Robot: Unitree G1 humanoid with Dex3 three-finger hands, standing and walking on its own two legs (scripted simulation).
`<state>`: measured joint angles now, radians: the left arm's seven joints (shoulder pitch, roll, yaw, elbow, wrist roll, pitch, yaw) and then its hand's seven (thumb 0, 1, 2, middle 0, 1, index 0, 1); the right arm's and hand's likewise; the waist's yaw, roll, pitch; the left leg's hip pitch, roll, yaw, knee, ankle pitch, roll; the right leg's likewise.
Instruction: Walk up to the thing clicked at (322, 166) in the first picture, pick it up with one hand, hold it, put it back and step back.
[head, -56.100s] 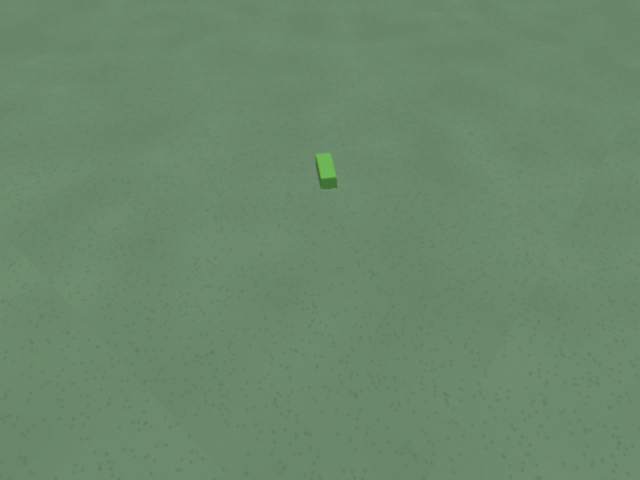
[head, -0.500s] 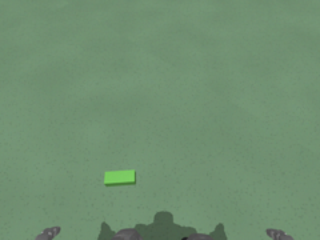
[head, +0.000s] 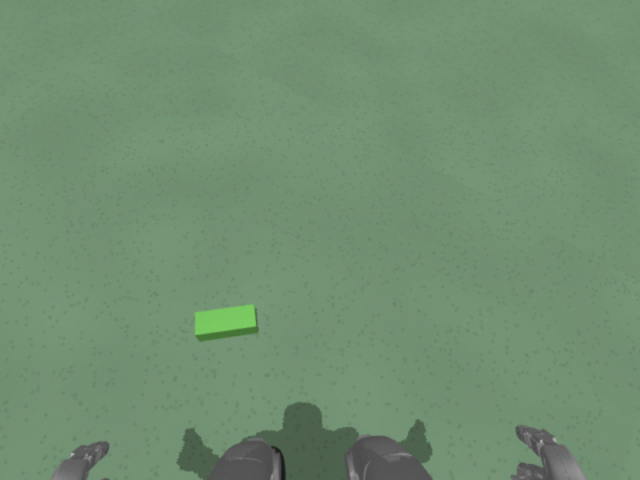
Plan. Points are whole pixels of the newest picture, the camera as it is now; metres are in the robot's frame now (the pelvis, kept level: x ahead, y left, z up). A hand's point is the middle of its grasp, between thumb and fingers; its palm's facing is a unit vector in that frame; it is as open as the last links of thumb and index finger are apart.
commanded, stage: step back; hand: left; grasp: from above
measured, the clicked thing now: (227, 322) +0.54 +0.25 -0.73
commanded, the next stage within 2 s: none
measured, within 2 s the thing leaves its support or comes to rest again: neither
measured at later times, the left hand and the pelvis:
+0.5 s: hand out of the picture -0.02 +0.25 -0.15, palm faces +0.06 -0.93 -0.37, open 7.4 cm; pelvis -0.14 -0.02 -0.01, yaw +4 degrees
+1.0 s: hand out of the picture -0.23 +0.20 -0.14, palm faces +0.04 -0.91 -0.42, open 7.4 cm; pelvis -0.30 -0.07 +0.00, yaw +3 degrees
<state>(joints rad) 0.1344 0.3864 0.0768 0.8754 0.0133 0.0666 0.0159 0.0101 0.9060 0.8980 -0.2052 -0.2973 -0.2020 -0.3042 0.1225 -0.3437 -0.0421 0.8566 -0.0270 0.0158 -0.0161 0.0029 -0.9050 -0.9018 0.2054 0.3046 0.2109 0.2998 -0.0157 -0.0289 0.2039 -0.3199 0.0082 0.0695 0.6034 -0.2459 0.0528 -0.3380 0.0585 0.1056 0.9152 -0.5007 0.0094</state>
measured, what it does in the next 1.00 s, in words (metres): walks backwards: right foot, then left foot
